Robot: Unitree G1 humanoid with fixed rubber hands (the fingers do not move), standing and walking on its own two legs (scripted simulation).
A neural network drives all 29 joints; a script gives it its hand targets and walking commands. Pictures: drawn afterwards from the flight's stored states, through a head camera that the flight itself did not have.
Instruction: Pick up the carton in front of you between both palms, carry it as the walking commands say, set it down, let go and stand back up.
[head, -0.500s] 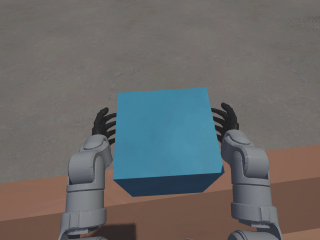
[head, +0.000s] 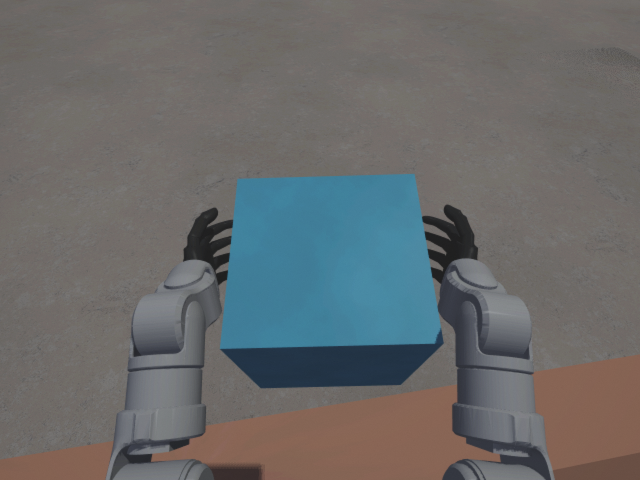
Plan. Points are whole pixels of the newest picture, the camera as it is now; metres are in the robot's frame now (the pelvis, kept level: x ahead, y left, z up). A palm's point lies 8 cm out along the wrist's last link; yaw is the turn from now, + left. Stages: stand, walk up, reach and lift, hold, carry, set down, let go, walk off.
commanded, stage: carry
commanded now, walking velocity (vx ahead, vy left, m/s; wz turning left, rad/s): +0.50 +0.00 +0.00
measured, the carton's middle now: (328, 293) +0.34 +0.01 +0.05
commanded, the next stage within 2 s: none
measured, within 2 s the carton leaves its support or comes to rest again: neither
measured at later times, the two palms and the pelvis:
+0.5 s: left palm (242, 167) +0.61 +0.17 +0.06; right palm (410, 167) +0.61 -0.13 +0.07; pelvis +0.29 +0.02 -0.04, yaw +3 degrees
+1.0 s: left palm (244, 135) +0.94 +0.23 -0.08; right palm (358, 135) +0.96 -0.07 -0.08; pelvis +0.63 +0.05 -0.18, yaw -1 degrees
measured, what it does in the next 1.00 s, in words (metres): goes down: right foot 0.10 m lower, then left foot 0.10 m lower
